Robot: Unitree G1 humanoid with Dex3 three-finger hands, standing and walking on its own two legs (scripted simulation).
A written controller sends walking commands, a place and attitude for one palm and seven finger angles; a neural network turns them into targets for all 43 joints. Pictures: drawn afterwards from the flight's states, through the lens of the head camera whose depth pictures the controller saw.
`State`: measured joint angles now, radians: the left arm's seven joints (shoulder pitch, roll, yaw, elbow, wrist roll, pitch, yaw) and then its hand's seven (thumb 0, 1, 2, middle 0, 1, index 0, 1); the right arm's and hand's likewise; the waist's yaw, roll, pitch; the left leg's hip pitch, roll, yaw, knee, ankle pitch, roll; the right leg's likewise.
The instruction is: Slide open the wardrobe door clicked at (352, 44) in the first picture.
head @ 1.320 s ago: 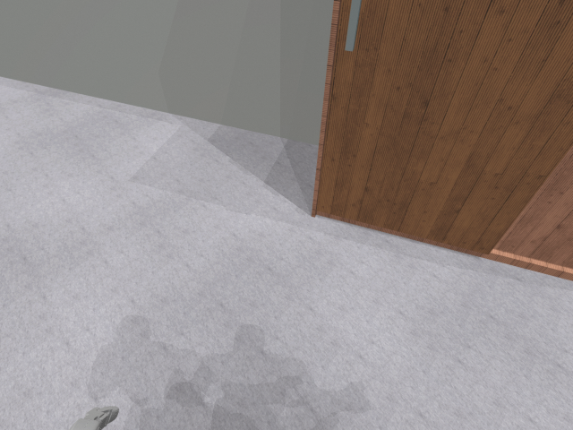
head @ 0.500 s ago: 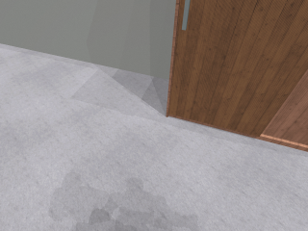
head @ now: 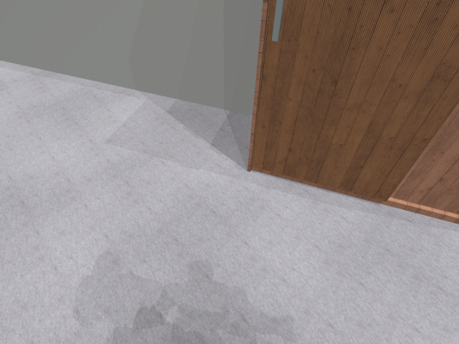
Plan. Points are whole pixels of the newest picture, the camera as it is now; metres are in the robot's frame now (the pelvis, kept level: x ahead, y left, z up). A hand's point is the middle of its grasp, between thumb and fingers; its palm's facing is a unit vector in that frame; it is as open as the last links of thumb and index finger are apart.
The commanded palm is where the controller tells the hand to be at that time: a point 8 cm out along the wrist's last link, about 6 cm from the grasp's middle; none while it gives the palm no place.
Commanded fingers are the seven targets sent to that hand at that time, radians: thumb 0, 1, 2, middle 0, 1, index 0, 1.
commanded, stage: look at it before walking up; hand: left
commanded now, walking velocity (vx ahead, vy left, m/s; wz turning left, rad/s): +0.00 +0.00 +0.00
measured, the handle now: (281, 1) +1.15 -0.11 +0.16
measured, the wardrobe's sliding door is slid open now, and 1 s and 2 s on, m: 0.00 0.00 0.00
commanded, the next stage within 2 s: walk to a spot facing it in 0.22 s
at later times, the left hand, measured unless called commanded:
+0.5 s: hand out of the picture +0.07 +0.23 -0.17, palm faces -0.02 -0.96 -0.28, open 7.4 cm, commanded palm none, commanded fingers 0.00 0.90 0.90 -0.20 -0.30 -0.20 -0.30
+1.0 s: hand (168, 270) +0.32 +0.17 -0.19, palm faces -0.13 -0.98 -0.15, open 7.4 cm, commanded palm none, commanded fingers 0.00 0.90 0.90 -0.20 -0.30 -0.20 -0.30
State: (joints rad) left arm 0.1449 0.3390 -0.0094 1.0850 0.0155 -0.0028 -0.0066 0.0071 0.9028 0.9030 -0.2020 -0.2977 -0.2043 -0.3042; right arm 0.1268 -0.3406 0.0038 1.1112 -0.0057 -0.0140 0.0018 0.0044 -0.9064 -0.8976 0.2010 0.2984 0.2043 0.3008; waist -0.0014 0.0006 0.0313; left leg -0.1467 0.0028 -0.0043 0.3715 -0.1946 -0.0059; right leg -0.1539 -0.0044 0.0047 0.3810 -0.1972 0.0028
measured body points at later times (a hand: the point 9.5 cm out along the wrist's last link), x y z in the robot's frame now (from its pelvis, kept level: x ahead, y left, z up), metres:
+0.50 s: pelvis +0.03 +0.00 -0.01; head +0.02 +0.00 +0.44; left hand +0.07 +0.28 -0.15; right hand +0.08 -0.27 -0.15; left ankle +0.00 +0.12 -0.74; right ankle +0.01 -0.12 -0.75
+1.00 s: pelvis +0.21 +0.01 -0.03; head +0.26 +0.01 +0.42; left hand +0.33 +0.22 -0.18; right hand +0.01 -0.16 -0.15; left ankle +0.01 +0.12 -0.74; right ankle +0.34 -0.09 -0.73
